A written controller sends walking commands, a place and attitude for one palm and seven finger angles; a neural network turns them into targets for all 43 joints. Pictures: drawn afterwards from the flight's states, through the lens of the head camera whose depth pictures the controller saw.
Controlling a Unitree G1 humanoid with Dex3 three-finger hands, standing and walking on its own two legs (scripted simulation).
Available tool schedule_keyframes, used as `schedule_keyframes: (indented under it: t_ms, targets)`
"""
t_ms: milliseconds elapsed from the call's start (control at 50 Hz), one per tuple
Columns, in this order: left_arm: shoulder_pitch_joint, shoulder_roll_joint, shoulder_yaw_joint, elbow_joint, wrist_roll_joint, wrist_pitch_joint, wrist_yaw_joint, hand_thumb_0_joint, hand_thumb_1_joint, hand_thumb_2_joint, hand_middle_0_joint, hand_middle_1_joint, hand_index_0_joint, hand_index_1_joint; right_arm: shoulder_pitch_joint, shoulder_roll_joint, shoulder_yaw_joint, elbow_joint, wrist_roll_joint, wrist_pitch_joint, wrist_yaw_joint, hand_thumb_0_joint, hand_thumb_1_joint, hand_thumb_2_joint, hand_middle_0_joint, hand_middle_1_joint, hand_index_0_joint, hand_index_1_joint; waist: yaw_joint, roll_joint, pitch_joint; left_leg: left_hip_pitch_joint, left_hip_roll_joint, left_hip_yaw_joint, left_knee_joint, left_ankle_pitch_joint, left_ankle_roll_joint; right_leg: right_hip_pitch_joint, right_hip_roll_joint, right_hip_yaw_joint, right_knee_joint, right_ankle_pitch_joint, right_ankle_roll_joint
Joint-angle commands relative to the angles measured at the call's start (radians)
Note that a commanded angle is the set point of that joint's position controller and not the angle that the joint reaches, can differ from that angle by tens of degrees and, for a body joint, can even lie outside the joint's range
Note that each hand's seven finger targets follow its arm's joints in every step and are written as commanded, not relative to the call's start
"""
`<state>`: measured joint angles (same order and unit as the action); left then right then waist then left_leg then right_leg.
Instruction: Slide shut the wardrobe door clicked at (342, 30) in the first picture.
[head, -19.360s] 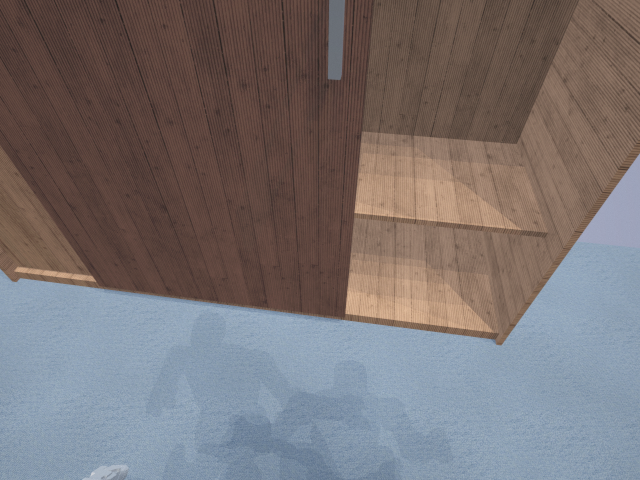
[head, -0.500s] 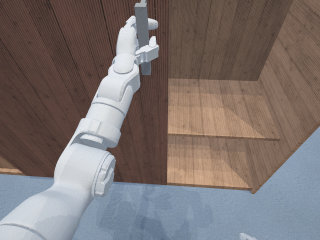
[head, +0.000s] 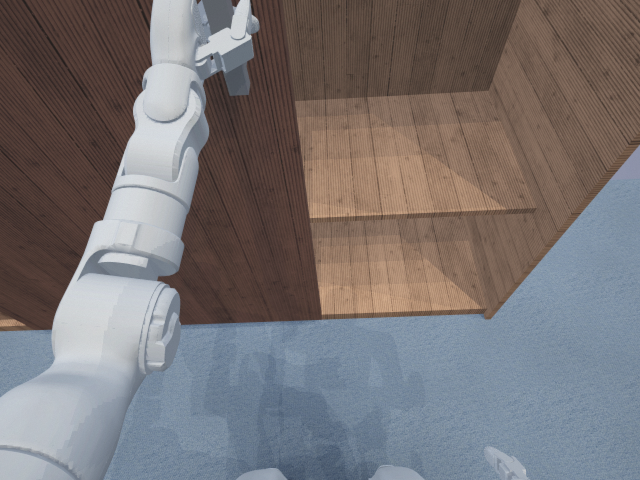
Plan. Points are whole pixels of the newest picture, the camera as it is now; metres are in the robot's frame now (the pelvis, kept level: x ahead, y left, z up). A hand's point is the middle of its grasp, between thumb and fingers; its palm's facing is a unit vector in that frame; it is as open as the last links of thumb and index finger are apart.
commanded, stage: step sideways, sliding the door along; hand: left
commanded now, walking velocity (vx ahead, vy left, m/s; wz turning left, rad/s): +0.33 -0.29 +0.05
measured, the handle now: (224, 7) +0.54 +0.10 +0.26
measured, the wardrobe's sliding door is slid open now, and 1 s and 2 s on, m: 0.53 0.42 0.12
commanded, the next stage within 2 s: none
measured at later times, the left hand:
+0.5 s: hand (265, 36) +0.51 +0.05 +0.25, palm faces +0.18 -0.98 -0.10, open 6.4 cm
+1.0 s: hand (361, 27) +0.51 -0.04 +0.25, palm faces +0.28 -0.96 -0.05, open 6.5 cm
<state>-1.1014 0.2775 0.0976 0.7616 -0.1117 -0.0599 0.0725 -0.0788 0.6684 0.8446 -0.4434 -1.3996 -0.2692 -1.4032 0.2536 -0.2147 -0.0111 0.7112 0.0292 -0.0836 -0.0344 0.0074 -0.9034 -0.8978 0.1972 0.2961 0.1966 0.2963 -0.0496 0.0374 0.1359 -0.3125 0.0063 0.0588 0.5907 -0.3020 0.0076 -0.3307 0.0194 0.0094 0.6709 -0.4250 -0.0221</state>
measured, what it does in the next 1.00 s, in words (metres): steps to the right: right foot, then left foot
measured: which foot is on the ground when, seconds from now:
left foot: down 0.00-0.58, up 0.60-0.68, down 0.70-1.00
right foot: down 0.00-0.26, up 0.28-0.52, down 0.54-1.00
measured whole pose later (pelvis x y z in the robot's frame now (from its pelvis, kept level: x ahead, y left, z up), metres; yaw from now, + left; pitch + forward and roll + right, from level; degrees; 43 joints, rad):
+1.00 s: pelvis +0.17 -0.21 +0.01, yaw +14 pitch -1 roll +1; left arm -0.55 0.07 -0.05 -0.17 -0.06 -0.03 0.15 -0.02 0.70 0.83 -0.46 -1.40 -0.23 -1.27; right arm 0.02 -0.24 -0.06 0.61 0.06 -0.09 0.03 0.01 -0.91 -0.90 0.19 0.30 0.19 0.30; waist 0.11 0.08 0.24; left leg -0.24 0.12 0.05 0.60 -0.18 0.00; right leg -0.30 -0.02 -0.03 0.65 -0.27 -0.02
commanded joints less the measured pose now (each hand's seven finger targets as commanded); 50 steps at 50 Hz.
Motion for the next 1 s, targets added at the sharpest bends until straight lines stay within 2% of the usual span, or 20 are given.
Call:
schedule_keyframes:
  t_ms: [0, 80, 140, 200, 220, 240, 260, 320, 480, 540, 560, 580, 640, 680, 740, 820, 860, 900, 940, 980]
  targets:
    - [-0.698, 0.032, -0.076, -0.372, 0.016, -0.119, -0.042, 0.0, 0.9, 0.9, -0.45, -1.4, -0.45, -1.4, -0.042, -0.137, -0.039, -0.122, 0.012, -0.02, -0.01, 0.0, -0.9, -0.9, 0.2, 0.3, 0.2, 0.3, -0.019, 0.068, -0.496, 0.358, 0.252, -0.248, 0.019, 0.542, 0.131, 0.095, -0.021, 0.027, -0.184, 0.072, -0.023]
    - [-0.72, -0.023, -0.091, -0.377, 0.029, -0.111, -0.042, 0.0, 0.9, 0.9, -0.45, -1.4, -0.45, -1.4, -0.12, -0.104, -0.047, -0.133, 0.032, -0.009, -0.023, 0.0, -0.9, -0.9, 0.2, 0.3, 0.2, 0.3, 0.026, -0.374, -0.428, -0.133, -0.008, -0.033, 0.426, -0.116, 0.024, 0.504, -0.241, 0.278, -0.338, 0.767, -0.129]
    - [-0.731, -0.194, -0.244, -0.467, 0.037, -0.146, -0.045, 0.0, 0.9, 0.9, -0.45, -1.4, -0.45, -1.4, -0.138, -0.055, -0.027, -0.116, 0.028, -0.035, -0.018, 0.0, -0.9, -0.9, 0.2, 0.3, 0.2, 0.3, 0.014, -0.115, -0.404, -0.12, 0.026, -0.058, 0.226, -0.138, 0.022, 0.548, -0.24, 0.147, -0.183, 1.02, -0.152]
    - [-0.694, -0.206, -0.264, -0.533, 0.031, -0.163, -0.027, 0.0, 0.9, 0.9, -0.45, -1.4, -0.45, -1.4, -0.126, -0.074, -0.053, -0.125, 0.023, -0.017, -0.009, 0.0, -0.9, -0.9, 0.2, 0.3, 0.2, 0.3, -0.009, -0.103, -0.5, 0.3, 0.039, 0.002, -0.087, 0.265, 0.052, 0.313, -0.138, -0.02, 0.016, 1.026, -0.019]
    - [-0.708, -0.257, -0.323, -0.552, 0.021, -0.163, -0.032, 0.0, 0.9, 0.9, -0.45, -1.4, -0.45, -1.4, -0.113, -0.099, -0.069, -0.124, 0.035, -0.006, 0.005, 0.0, -0.9, -0.9, 0.2, 0.3, 0.2, 0.3, -0.043, -0.033, -0.524, 0.562, 0.162, -0.125, -0.165, 0.574, 0.114, 0.064, -0.088, -0.051, 0.208, 0.804, 0.028]
    - [-0.712, -0.293, -0.344, -0.575, -0.007, -0.161, -0.045, 0.0, 0.9, 0.9, -0.45, -1.4, -0.45, -1.4, -0.106, -0.127, -0.092, -0.138, 0.04, 0.004, 0.035, 0.0, -0.9, -0.9, 0.2, 0.3, 0.2, 0.3, -0.053, 0.173, -0.571, 0.838, 0.416, -0.432, -0.077, 0.991, 0.244, -0.3, -0.019, 0.038, 0.469, 0.123, 0.046]
    - [-0.717, -0.262, -0.312, -0.568, -0.004, -0.154, -0.054, 0.0, 0.9, 0.9, -0.45, -1.4, -0.45, -1.4, -0.114, -0.133, -0.09, -0.142, 0.031, 0.017, 0.067, 0.0, -0.9, -0.9, 0.2, 0.3, 0.2, 0.3, -0.05, 0.107, -0.562, 0.83, 0.484, -0.476, -0.032, 0.966, 0.27, -0.356, -0.026, 0.166, 0.632, -0.1, -0.018]
    - [-0.707, -0.209, -0.288, -0.665, 0.014, -0.151, -0.066, 0.0, 0.9, 0.9, -0.45, -1.4, -0.45, -1.4, -0.166, -0.127, -0.096, -0.149, 0.031, 0.045, 0.073, 0.0, -0.9, -0.9, 0.2, 0.3, 0.2, 0.3, -0.031, 0.062, -0.46, 0.722, 0.472, -0.416, 0.022, 0.763, 0.245, -0.448, -0.112, 0.203, 0.491, -0.155, -0.032]
    - [-0.542, -0.225, -0.319, -0.758, 0.024, -0.146, -0.085, 0.0, 0.9, 0.9, -0.45, -1.4, -0.45, -1.4, -0.233, -0.116, -0.094, -0.234, 0.05, 0.022, 0.068, 0.0, -0.9, -0.9, 0.2, 0.3, 0.2, 0.3, 0.0, 0.249, -0.449, 0.428, 0.27, 0.001, 0.139, 0.734, 0.046, 0.124, -0.006, -0.106, -0.02, 0.238, 0.018]
    - [-0.457, -0.174, -0.302, -0.785, 0.06, -0.129, -0.074, 0.0, 0.9, 0.9, -0.45, -1.4, -0.45, -1.4, -0.232, -0.066, -0.079, -0.215, 0.058, -0.006, 0.049, 0.0, -0.9, -0.9, 0.2, 0.3, 0.2, 0.3, -0.002, -0.001, -0.461, 0.191, 0.098, 0.047, 0.372, 0.415, -0.021, 0.418, -0.109, -0.028, -0.202, 0.981, -0.002]
    - [-0.456, -0.11, -0.246, -0.822, 0.065, -0.126, -0.065, 0.0, 0.9, 0.9, -0.45, -1.4, -0.45, -1.4, -0.243, -0.06, -0.1, -0.207, 0.049, -0.005, 0.036, 0.0, -0.9, -0.9, 0.2, 0.3, 0.2, 0.3, 0.018, -0.403, -0.483, -0.001, 0.006, 0.008, 0.463, -0.039, -0.062, 0.53, -0.216, 0.217, -0.175, 1.194, -0.095]
    - [-0.431, -0.129, -0.266, -0.851, 0.067, -0.127, -0.062, 0.0, 0.9, 0.9, -0.45, -1.4, -0.45, -1.4, -0.269, -0.055, -0.096, -0.203, 0.042, -0.01, 0.018, 0.0, -0.9, -0.9, 0.2, 0.3, 0.2, 0.3, 0.04, -0.48, -0.453, -0.04, 0.021, -0.074, 0.5, -0.288, -0.029, 0.484, -0.284, 0.284, -0.183, 1.229, -0.114]
    - [-0.354, -0.245, -0.377, -1.042, 0.041, -0.124, -0.039, 0.0, 0.9, 0.9, -0.45, -1.4, -0.45, -1.4, -0.307, -0.041, -0.055, -0.163, 0.029, -0.042, 0.006, 0.0, -0.9, -0.9, 0.2, 0.3, 0.2, 0.3, -0.002, -0.138, -0.505, 0.115, 0.064, -0.039, -0.09, 0.029, 0.002, 0.453, -0.225, 0.114, 0.011, 1.188, -0.057]
    - [-0.31, -0.273, -0.395, -1.103, 0.025, -0.139, -0.047, 0.0, 0.9, 0.9, -0.45, -1.4, -0.45, -1.4, -0.298, -0.099, -0.097, -0.215, 0.029, -0.044, 0.027, 0.0, -0.9, -0.9, 0.2, 0.3, 0.2, 0.3, 0.026, 0.014, -0.594, 0.514, 0.284, -0.111, -0.088, 0.782, 0.069, 0.114, -0.095, -0.02, 0.121, 0.531, 0.036]
    - [-0.273, -0.323, -0.456, -1.177, 0.022, -0.166, -0.067, 0.0, 0.9, 0.9, -0.45, -1.4, -0.45, -1.4, -0.272, -0.086, -0.082, -0.256, 0.031, -0.064, 0.077, 0.0, -0.9, -0.9, 0.2, 0.3, 0.2, 0.3, 0.007, 0.296, -0.502, 0.612, 0.355, -0.054, -0.006, 1.055, 0.136, -0.07, -0.059, -0.007, 0.151, 0.007, 0.007]
    - [-0.115, -0.295, -0.444, -1.163, 0.057, -0.157, -0.067, 0.0, 0.9, 0.9, -0.45, -1.4, -0.45, -1.4, -0.261, -0.086, -0.064, -0.263, 0.049, -0.08, 0.083, 0.0, -0.9, -0.9, 0.2, 0.3, 0.2, 0.3, 0.021, 0.022, -0.451, 0.406, 0.205, 0.062, 0.229, 0.743, 0.026, 0.213, -0.064, -0.051, -0.188, 0.711, 0.03]
    - [-0.046, -0.271, -0.433, -1.203, 0.068, -0.149, -0.056, 0.0, 0.9, 0.9, -0.45, -1.4, -0.45, -1.4, -0.275, -0.075, -0.085, -0.265, 0.042, -0.066, 0.066, 0.0, -0.9, -0.9, 0.2, 0.3, 0.2, 0.3, 0.028, -0.331, -0.452, 0.07, 0.09, 0.026, 0.279, 0.096, -0.022, 0.43, -0.219, 0.24, -0.125, 1.342, -0.065]
    - [0.031, -0.343, -0.514, -1.311, 0.06, -0.156, -0.055, 0.0, 0.9, 0.9, -0.45, -1.4, -0.45, -1.4, -0.268, -0.045, -0.064, -0.258, 0.037, -0.061, 0.057, 0.0, -0.9, -0.9, 0.2, 0.3, 0.2, 0.3, 0.036, -0.273, -0.461, -0.047, 0.067, -0.051, 0.159, -0.203, 0.0, 0.507, -0.277, 0.292, -0.081, 1.467, -0.085]
    - [0.054, -0.369, -0.554, -1.405, 0.061, -0.156, -0.039, 0.0, 0.9, 0.9, -0.45, -1.4, -0.45, -1.4, -0.301, -0.053, -0.065, -0.247, 0.026, -0.066, 0.053, 0.0, -0.9, -0.9, 0.2, 0.3, 0.2, 0.3, 0.015, -0.152, -0.544, 0.193, 0.121, -0.005, -0.105, 0.253, 0.012, 0.389, -0.208, 0.184, 0.036, 1.304, -0.048]
    - [0.133, -0.414, -0.598, -1.404, 0.054, -0.164, -0.061, 0.0, 0.9, 0.9, -0.45, -1.4, -0.45, -1.4, -0.295, -0.098, -0.088, -0.282, 0.027, -0.056, 0.084, 0.0, -0.9, -0.9, 0.2, 0.3, 0.2, 0.3, 0.03, -0.02, -0.602, 0.533, 0.302, -0.06, -0.085, 0.876, 0.086, 0.059, -0.081, 0.074, 0.152, 0.541, 0.011]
